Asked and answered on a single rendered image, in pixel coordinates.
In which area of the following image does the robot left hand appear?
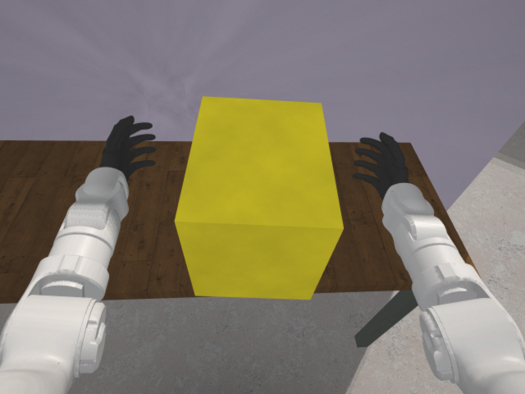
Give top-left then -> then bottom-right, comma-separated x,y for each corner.
99,116 -> 156,182

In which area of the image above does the left robot upper arm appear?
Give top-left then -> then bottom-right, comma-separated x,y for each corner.
0,295 -> 106,394

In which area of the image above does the robot right hand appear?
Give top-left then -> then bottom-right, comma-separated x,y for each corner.
353,132 -> 409,200

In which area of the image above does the right robot upper arm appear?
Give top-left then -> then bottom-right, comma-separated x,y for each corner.
419,297 -> 525,394

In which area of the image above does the right robot forearm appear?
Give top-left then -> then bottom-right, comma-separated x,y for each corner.
381,183 -> 525,359

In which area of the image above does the left robot forearm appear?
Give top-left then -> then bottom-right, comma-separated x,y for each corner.
0,167 -> 129,365

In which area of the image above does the table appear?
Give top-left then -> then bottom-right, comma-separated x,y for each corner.
0,140 -> 480,347

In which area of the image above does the carton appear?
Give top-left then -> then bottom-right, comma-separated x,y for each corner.
175,96 -> 344,300

